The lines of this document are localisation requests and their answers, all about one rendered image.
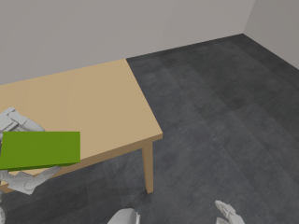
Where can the right robot hand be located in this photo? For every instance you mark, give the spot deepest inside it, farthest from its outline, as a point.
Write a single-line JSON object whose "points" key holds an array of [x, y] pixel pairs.
{"points": [[229, 212]]}

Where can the left robot hand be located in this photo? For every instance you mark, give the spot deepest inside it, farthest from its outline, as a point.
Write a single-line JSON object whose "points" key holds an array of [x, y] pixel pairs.
{"points": [[12, 121]]}

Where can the sponge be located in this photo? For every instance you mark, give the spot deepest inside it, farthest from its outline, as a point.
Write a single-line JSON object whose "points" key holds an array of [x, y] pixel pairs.
{"points": [[22, 151]]}

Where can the table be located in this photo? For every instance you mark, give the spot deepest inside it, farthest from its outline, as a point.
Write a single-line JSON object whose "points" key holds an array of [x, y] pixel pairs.
{"points": [[103, 102]]}

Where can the left robot thigh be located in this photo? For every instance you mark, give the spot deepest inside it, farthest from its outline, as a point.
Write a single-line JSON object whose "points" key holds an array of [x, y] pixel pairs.
{"points": [[125, 216]]}

